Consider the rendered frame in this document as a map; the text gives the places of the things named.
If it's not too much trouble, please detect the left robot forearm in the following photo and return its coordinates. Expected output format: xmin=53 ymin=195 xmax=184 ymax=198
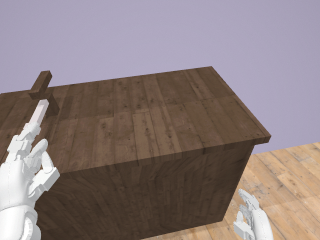
xmin=0 ymin=204 xmax=41 ymax=240

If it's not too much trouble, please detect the left robot hand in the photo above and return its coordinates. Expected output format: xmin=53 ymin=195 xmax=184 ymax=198
xmin=0 ymin=121 xmax=60 ymax=212

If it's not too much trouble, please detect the tap lever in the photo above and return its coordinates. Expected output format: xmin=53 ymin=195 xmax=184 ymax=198
xmin=23 ymin=99 xmax=49 ymax=135

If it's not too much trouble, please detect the counter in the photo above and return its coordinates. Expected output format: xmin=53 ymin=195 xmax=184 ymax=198
xmin=0 ymin=66 xmax=271 ymax=240

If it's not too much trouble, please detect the right robot hand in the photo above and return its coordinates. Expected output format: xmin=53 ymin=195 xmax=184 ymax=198
xmin=233 ymin=188 xmax=274 ymax=240

